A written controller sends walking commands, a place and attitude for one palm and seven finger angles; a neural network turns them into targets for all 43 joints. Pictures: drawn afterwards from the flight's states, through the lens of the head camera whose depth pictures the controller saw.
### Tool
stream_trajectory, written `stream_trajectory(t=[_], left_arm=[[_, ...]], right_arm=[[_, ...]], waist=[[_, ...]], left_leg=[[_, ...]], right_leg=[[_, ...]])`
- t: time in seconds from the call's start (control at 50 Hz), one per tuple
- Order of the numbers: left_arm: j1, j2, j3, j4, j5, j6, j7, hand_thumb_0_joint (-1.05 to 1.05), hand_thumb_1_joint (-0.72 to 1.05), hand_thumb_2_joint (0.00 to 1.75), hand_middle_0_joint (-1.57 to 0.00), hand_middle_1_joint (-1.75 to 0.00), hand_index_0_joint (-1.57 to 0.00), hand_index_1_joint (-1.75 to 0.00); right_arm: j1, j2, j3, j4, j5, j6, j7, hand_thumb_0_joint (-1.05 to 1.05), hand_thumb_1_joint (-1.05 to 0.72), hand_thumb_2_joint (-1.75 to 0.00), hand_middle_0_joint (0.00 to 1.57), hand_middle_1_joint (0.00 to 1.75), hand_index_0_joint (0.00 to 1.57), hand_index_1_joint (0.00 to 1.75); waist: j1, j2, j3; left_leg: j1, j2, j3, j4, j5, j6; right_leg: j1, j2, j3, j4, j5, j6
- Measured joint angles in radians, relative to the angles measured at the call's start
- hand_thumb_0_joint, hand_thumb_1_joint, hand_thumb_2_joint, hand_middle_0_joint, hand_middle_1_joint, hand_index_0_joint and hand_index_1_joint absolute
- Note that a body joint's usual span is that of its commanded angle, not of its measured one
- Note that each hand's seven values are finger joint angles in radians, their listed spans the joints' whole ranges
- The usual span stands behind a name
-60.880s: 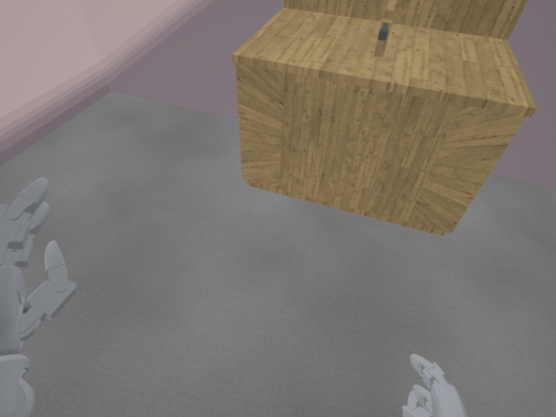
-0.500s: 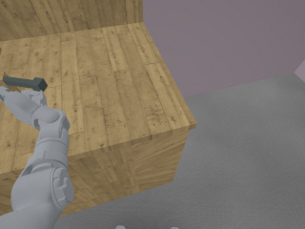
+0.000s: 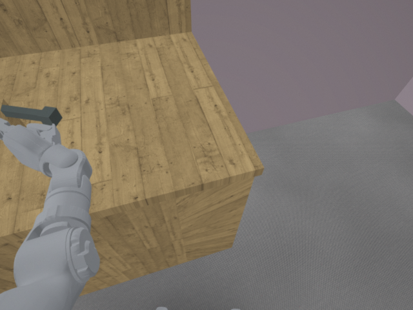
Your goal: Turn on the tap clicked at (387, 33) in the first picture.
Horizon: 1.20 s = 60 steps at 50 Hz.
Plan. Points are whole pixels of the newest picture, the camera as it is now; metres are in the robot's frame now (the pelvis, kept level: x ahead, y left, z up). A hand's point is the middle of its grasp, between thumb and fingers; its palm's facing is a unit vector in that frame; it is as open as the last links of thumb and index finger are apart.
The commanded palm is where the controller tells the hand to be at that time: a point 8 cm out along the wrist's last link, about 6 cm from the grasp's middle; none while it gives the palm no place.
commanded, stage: lift the hand up off the lever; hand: left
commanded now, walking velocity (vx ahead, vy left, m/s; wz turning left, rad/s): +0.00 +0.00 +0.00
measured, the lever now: (50, 116) +0.48 +0.30 +0.11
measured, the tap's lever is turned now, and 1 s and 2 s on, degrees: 64 64 64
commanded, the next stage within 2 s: none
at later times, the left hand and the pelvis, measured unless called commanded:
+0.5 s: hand (53, 127) +0.45 +0.29 +0.11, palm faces +0.87 -0.48 -0.06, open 8.6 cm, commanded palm +0.45 +0.29 +0.12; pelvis +0.00 +0.01 +0.00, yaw +0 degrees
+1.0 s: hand (53, 125) +0.45 +0.29 +0.11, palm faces +0.88 -0.48 -0.04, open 8.6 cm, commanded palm +0.44 +0.29 +0.14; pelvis +0.01 +0.01 +0.01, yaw +0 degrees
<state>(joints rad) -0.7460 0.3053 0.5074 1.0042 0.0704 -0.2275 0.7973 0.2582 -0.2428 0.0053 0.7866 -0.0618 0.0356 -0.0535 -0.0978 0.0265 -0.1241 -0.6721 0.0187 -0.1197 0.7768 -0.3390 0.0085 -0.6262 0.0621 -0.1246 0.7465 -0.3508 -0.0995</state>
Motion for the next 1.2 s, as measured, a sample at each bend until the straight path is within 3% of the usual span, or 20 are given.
stream_trajectory(t=[0.48,0.74,1.2], left_arm=[[-0.02,-0.009,0.012,0.001,-0.011,0.026,0.013,0.02,0.9,0.9,-0.15,-0.15,0.0,0.0],[-0.008,-0.048,0.018,-0.045,-0.012,0.038,0.02,0.02,0.9,0.9,-0.15,-0.15,0.0,0.0],[0.023,-0.081,0.067,-0.115,0.003,0.121,-0.025,0.02,0.9,0.9,-0.15,-0.15,0.0,0.0]], right_arm=[[0.023,0.002,0.004,0.015,-0.004,-0.026,0.003,0.0,-0.91,-0.9,0.2,0.3,0.21,0.3],[0.017,0.003,-0.001,0.023,-0.017,-0.061,0.012,0.0,-0.91,-0.9,0.2,0.3,0.21,0.3],[-0.015,0.009,-0.007,0.018,-0.02,-0.072,0.006,0.0,-0.91,-0.9,0.2,0.3,0.21,0.3]], waist=[[-0.005,0.005,0.01],[0.009,0.002,0.019],[0.019,0.0,0.026]], left_leg=[[0.015,0.001,0.004,-0.012,0.012,-0.014],[0.049,-0.004,0.004,-0.033,0.012,-0.03],[0.112,-0.004,0.019,-0.058,0.011,-0.035]], right_leg=[[0.016,0.0,0.006,-0.016,0.014,0.004],[0.047,-0.005,0.007,-0.028,0.005,0.006],[0.102,-0.006,0.023,-0.044,0.002,0.011]])
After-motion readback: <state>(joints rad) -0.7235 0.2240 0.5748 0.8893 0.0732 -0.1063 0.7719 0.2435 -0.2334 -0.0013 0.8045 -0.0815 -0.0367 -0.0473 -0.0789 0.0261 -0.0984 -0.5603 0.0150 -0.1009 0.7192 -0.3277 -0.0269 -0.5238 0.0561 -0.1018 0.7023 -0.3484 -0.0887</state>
